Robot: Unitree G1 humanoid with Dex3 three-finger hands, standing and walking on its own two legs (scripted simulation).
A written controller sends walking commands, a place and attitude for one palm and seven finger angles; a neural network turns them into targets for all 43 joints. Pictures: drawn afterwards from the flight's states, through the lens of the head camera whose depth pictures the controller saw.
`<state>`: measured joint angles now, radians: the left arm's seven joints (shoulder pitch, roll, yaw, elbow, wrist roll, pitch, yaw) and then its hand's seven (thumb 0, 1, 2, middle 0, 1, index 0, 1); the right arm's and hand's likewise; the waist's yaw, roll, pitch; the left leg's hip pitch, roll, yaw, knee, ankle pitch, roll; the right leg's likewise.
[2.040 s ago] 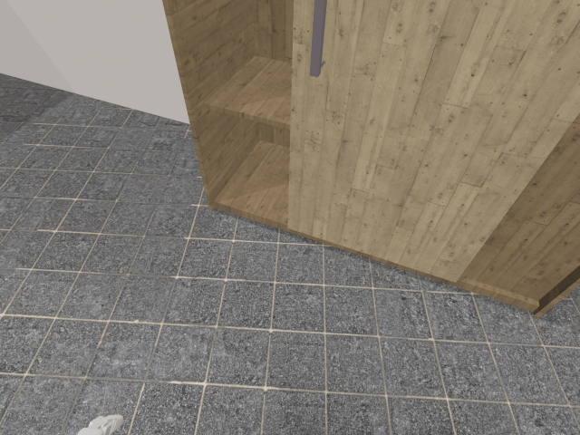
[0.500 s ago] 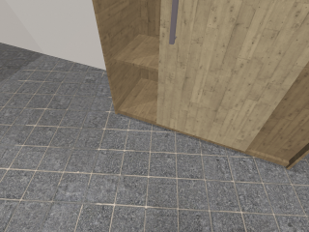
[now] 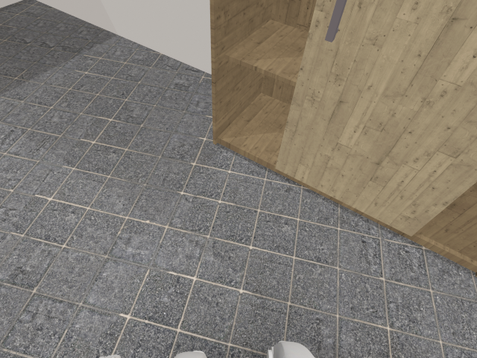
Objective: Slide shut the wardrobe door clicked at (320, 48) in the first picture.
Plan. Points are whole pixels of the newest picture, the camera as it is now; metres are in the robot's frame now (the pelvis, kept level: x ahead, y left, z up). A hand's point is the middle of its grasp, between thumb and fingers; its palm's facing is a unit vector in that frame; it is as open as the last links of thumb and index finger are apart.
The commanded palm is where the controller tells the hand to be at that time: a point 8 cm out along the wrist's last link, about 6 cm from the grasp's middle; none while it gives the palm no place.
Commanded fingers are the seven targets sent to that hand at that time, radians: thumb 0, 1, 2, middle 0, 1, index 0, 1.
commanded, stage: walk to a spot facing it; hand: right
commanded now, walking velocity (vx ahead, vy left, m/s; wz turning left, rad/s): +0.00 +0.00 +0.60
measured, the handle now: out of the picture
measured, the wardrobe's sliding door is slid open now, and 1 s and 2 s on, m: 0.38 0.38 0.38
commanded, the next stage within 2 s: turn to face it in 1.54 s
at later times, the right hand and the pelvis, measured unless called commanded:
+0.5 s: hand (366, 345) +0.17 -0.25 -0.15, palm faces -0.24 +0.95 -0.18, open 7.4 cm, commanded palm none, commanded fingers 0.00 -0.90 -0.90 0.20 0.30 0.20 0.30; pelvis +0.04 -0.05 +0.02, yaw +17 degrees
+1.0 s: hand (261, 241) +0.39 -0.05 -0.17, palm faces -0.58 +0.79 -0.18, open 7.3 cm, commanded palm none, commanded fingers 0.00 -0.90 -0.90 0.20 0.30 0.20 0.30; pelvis +0.20 +0.05 +0.00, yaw +34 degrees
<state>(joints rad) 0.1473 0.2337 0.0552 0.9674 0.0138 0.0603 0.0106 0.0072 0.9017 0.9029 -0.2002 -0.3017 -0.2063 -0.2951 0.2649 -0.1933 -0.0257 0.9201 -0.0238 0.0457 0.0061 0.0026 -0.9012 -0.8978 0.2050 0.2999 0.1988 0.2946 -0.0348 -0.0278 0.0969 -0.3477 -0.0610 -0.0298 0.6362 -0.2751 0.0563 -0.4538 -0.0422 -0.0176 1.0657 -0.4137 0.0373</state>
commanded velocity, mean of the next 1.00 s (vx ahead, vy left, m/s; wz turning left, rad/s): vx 0.30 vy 0.00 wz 0.55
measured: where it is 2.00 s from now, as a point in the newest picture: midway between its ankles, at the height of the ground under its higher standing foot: (179, 279)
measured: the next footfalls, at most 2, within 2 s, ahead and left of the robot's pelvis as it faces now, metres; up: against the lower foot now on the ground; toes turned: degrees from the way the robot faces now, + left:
right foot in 0.30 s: +0.02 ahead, -0.15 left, +0.00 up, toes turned +8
left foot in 0.80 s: +0.22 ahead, +0.16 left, +0.00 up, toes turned +36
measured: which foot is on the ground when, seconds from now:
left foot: down 0.00-0.28, up 0.30-0.78, down 0.80-1.00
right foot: up 0.00-0.28, down 0.30-0.78, up 0.80-1.00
